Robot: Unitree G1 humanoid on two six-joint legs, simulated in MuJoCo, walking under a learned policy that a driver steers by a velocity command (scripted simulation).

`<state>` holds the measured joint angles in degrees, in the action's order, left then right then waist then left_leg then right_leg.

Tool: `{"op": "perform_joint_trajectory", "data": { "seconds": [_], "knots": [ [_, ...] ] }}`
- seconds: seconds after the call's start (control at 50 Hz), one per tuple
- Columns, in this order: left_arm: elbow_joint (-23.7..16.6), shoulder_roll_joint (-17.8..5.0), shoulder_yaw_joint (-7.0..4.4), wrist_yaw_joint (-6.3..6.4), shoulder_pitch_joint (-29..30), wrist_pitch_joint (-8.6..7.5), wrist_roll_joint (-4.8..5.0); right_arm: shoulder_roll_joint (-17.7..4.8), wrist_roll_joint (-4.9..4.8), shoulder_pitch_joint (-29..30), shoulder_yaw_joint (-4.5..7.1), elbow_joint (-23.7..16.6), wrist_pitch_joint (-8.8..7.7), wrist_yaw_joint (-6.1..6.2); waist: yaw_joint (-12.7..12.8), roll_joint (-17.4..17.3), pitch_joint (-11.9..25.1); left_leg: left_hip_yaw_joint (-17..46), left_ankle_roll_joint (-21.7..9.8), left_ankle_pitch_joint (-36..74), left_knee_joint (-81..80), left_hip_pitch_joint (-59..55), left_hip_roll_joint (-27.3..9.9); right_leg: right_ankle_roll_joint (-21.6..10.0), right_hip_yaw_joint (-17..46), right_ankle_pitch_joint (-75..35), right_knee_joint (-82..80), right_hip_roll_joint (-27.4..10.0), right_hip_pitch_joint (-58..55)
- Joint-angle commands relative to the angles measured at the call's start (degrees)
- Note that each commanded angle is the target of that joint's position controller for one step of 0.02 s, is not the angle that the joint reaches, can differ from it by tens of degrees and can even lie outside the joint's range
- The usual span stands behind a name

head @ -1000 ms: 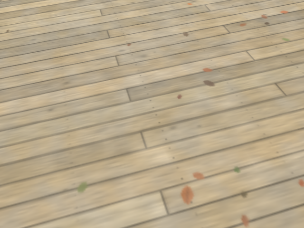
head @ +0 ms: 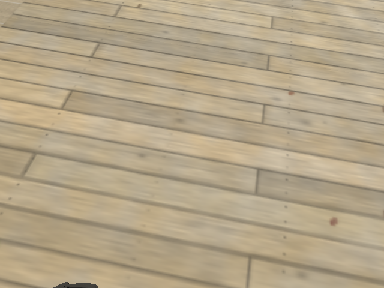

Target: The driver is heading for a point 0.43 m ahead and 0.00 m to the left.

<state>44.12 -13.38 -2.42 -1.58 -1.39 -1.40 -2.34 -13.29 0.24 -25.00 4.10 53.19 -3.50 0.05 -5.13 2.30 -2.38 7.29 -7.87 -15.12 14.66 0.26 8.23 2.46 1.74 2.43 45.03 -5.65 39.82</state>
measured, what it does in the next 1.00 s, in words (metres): walks ahead: right foot, then left foot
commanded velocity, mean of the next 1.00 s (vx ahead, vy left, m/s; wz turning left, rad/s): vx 0.26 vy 0.00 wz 0.19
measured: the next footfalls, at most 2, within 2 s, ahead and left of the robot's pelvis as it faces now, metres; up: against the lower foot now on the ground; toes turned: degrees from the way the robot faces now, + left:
right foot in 0.16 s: +0.29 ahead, -0.13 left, +0.00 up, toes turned +6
left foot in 0.62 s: +0.43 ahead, +0.09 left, +0.00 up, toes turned +10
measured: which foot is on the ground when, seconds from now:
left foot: down 0.00-0.16, up 0.18-0.60, down 0.62-1.00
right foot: up 0.00-0.14, down 0.16-0.64, up 0.66-0.90, down 0.92-1.00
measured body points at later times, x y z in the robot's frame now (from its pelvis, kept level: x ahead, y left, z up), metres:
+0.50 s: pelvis +0.27 -0.04 +0.01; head +0.30 -0.05 +0.45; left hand +0.22 +0.21 -0.13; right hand +0.46 -0.25 -0.12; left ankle +0.35 +0.10 -0.70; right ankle +0.25 -0.13 -0.74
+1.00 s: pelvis +0.34 -0.01 +0.00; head +0.34 -0.01 +0.45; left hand +0.33 +0.23 -0.15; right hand +0.44 -0.24 -0.15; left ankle +0.39 +0.08 -0.74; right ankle +0.35 -0.13 -0.74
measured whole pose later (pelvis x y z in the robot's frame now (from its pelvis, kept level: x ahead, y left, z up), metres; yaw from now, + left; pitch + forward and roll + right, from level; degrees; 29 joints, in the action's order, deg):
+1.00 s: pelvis +0.34 -0.01 +0.00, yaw +8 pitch -1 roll +0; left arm 58.3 -10.7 -0.1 1.4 -16.7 0.7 -1.1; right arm -10.8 0.2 -13.1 0.5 56.6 -0.1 1.1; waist 0.0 0.2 -0.6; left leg -2.7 -3.4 -7.2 22.8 14.6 3.0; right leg 0.5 -0.2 15.2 26.7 -1.2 10.1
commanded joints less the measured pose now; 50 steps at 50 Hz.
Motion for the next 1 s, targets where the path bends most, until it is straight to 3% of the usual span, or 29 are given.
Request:
{"op": "perform_joint_trajectory", "data": {
  "seconds": [0.02,0.06,0.08,0.12,0.14,0.16,0.18,0.2,0.22,0.24,0.26,0.3,0.38,0.48,0.56,0.6,0.62,0.64,0.66,0.68,0.7,0.74,0.82,0.88,0.92,0.94,0.96,1.0],
  "knots": [
    [-7.35,-3.82,-0.13,-0.31,10.08,-1.42,0.39,-8.72,0.48,-5.17,1.71,-2.14,-0.27,0.57,-1.34,-6.82,-1.06,11.42,-5.5,31.74,1.31,-4.76,-14.72,-0.73,-2.27,-0.63,-5.82,3.5,3.56],
    [-8.52,-4.72,-0.06,-0.29,10.1,-2.01,0.8,-9.64,0.74,-4.45,1.94,-2.83,-0.32,1.0,-0.54,-7.61,-0.99,12.94,-4.66,34.17,3.06,-5.35,-15.67,-1.97,-1.59,-0.08,-10.35,4.43,-0.67],
    [-8.26,-5.45,-0.2,-0.11,7.68,-2.28,0.94,-10.28,0.72,-2.82,2.09,-3.41,-0.38,1.19,1.05,-7.96,-0.61,13.12,-3.55,35.99,4.27,-4.06,-15.71,-2.74,-1.33,0.88,-12.94,5.09,-5.66],
    [-4.69,-8.1,-1.32,0.9,-4.28,-2.94,1.1,-11.57,0.78,0.38,2.3,-4.2,-0.93,0.83,6.16,-7.52,4.49,10.83,-0.84,48.49,13.66,-1.11,-14.03,-5.09,-2.99,3.86,-15.78,8.1,-22.58],
    [-2.54,-9.3,-1.92,1.66,-12.78,-3.57,0.89,-11.43,0.47,1.17,2.22,-4.21,-1.36,0.33,10.53,-5.59,9.05,8.32,0.33,46.39,24.44,2.24,-11.2,-6.57,-2.42,1.29,-18.89,6.41,-33.79],
    [-1.98,-12.78,-2.67,2.63,-21.48,-3.92,-0.69,-7.01,0.08,-0.16,1.01,-5.73,-1.74,-0.11,12.89,-0.28,17.15,5.71,1.03,27.98,40.07,10.32,-8.05,-8.99,10.07,11.45,-18.74,-5.83,-46.73],
    [-1.4,-18.11,-3.9,2.3,-21.39,-3.45,-1.81,-1.98,-2.26,-10.29,0.18,-5.87,-1.37,-0.14,7.05,15.56,22.73,0.4,3.41,-16.0,56.88,27.38,1.72,-17.56,39.44,10.32,-25.36,-20.57,-58.11],
    [-1.65,-13.18,-3.46,1.56,-18.04,-2.69,0.01,-6.88,0.16,-9.23,0.5,-4.05,-0.73,0.42,6.13,7.27,17.91,1.41,2.55,-12.46,61.66,32.57,-3.04,-17.92,44.36,19.97,-28.49,-18.76,-51.79],
    [-2.33,-7.98,-2.21,1.31,-13.0,-2.73,0.68,-7.16,0.79,-3.4,0.53,-4.55,-0.49,0.05,5.55,1.15,8.52,0.76,2.94,-6.66,60.03,32.83,-5.3,-16.37,33.62,19.96,-29.87,-15.6,-42.49],
    [-1.9,-5.59,-1.53,1.05,-11.27,-2.99,0.45,-6.41,1.07,0.72,0.24,-5.48,-0.52,-0.32,5.54,-1.94,4.57,0.32,3.11,-3.87,56.75,32.16,-6.84,-14.82,25.37,13.51,-30.76,-12.31,-36.86],
    [-0.97,-5.31,-1.29,1.14,-11.86,-3.3,0.36,-6.07,1.38,2.51,0.21,-6.12,-0.24,-0.76,5.08,-0.12,3.24,0.07,3.32,-3.2,54.18,31.22,-7.98,-13.53,19.73,7.23,-31.5,-9.82,-34.31],
    [1.22,-5.48,-1.13,0.97,-14.16,-4.19,0.91,-5.21,1.95,2.2,-0.04,-6.31,0.75,-1.56,3.83,3.16,3.11,-0.83,3.83,-2.96,51.16,28.69,-8.4,-12.74,13.53,-1.75,-32.73,-7.37,-31.61],
    [3.5,-6.31,-0.93,0.57,-17.3,-5.76,1.69,-3.72,2.19,5.47,-0.65,-7.06,1.39,-1.57,2.94,2.39,2.66,-3.52,5.7,-0.71,45.38,31.17,-8.02,-14.18,4.99,-32.22,-31.66,-7.39,-32.56],
    [5.4,-6.44,-0.39,0.81,-19.2,-4.38,1.87,-1.28,1.38,14.72,-2.7,-8.81,1.13,-1.84,5.22,5.18,3.67,-9.69,6.81,9.47,26.98,23.82,-8.29,-11.51,-2.79,-37.35,-30.09,-3.2,-31.07],
    [6.94,-7.17,-0.45,1.26,-20.98,-3.32,2.0,-2.71,1.38,15.82,-2.75,-8.11,0.79,-0.75,5.71,4.54,3.53,-9.26,5.42,9.53,18.81,19.65,-7.71,-10.8,-0.09,-32.38,-25.32,-5.51,-34.43],
    [7.36,-6.81,-0.3,1.69,-20.43,-2.78,2.49,-3.12,2.02,11.52,-2.55,-5.93,-0.14,-0.12,3.46,1.54,4.08,-8.54,4.04,15.73,8.41,11.65,-7.53,-8.75,0.22,-25.35,-18.83,-3.96,-33.87],
    [7.18,-5.9,0.04,1.9,-22.36,-2.86,2.35,-5.9,2.66,8.47,-1.99,-4.97,-0.93,0.31,3.22,-2.56,7.03,-3.39,3.16,31.71,8.1,3.7,-13.34,-6.84,-0.79,-15.44,-13.48,-1.76,-30.58],
    [6.68,-2.23,1.12,2.19,-27.85,-2.73,2.67,-8.96,2.81,5.64,-1.51,-4.88,-1.13,0.56,5.25,-10.72,12.69,7.26,-1.97,57.73,12.68,-6.15,-26.1,-5.19,-3.63,11.74,-5.57,2.04,-24.11],
    [9.09,-1.23,1.32,2.7,-31.01,-0.93,3.61,-6.41,0.7,4.71,-1.89,-4.1,-0.29,0.6,4.06,-13.86,17.39,13.04,-9.88,59.3,11.49,-5.48,-30.94,-4.84,-2.82,33.11,1.4,5.68,-23.38],
    [8.6,-4.07,0.62,2.88,-26.88,0.25,2.73,-4.85,-0.17,6.29,-2.4,-4.4,0.08,0.51,3.64,-10.91,13.41,13.48,-10.6,49.11,8.06,-1.84,-29.22,-4.47,-1.18,36.51,4.85,6.05,-20.26],
    [7.82,-4.07,0.42,2.73,-22.67,0.85,1.81,-4.01,0.0,9.19,-2.81,-4.42,0.36,0.81,4.22,-9.41,8.81,11.59,-9.05,40.41,4.98,2.21,-26.85,-4.12,-0.6,34.85,5.45,5.74,-18.53],
    [8.35,-2.75,0.58,2.45,-21.11,1.85,1.26,-3.21,0.54,13.44,-3.3,-4.4,0.84,1.72,6.97,-8.42,5.09,6.42,-5.13,31.36,0.86,9.68,-22.75,-3.05,-0.02,28.75,1.41,3.98,-22.11],
    [11.35,-1.01,1.11,2.93,-22.49,3.15,1.45,-3.38,0.65,14.3,-3.23,-2.72,0.98,1.73,7.79,-8.31,6.01,1.72,-2.41,19.16,-0.58,13.67,-18.85,-2.0,-2.02,22.16,-6.17,4.87,-29.04],
    [12.7,-0.47,1.39,3.22,-21.71,3.45,1.24,-4.14,0.18,14.82,-2.85,-1.29,1.87,1.53,8.23,-8.1,3.6,1.64,-0.27,-1.09,-1.57,18.56,-17.07,-2.63,-3.4,13.12,-16.14,5.18,-33.55],
    [12.8,-1.86,1.47,3.22,-20.77,2.87,0.53,-3.9,-0.06,13.37,-2.62,-0.21,2.53,1.36,7.43,-6.39,0.46,2.69,3.46,-12.37,-2.75,22.73,-15.77,-3.62,0.07,10.19,-22.29,2.11,-35.31],
    [12.53,-3.21,1.45,3.19,-20.19,2.27,0.41,-3.49,-0.23,12.45,-2.5,0.24,2.85,1.28,6.44,-5.06,-1.15,2.13,4.77,-11.57,-2.36,22.72,-14.41,-4.29,2.93,13.56,-24.55,-0.22,-32.79],
    [13.44,-3.84,1.27,3.04,-19.13,1.89,1.28,-2.79,-0.49,11.93,-2.36,0.71,3.2,1.08,5.11,0.79,-4.28,-0.85,5.02,-5.55,-0.85,17.77,-11.86,-4.97,4.06,18.57,-26.02,-0.26,-24.04],
    [13.87,-2.07,1.78,3.03,-17.42,0.76,1.62,-2.45,0.05,9.81,-2.33,2.59,3.01,1.01,3.94,2.85,-2.68,-1.64,4.45,3.2,3.33,9.07,-11.97,-4.34,4.78,18.69,-29.46,-0.68,-20.28]
  ]
}}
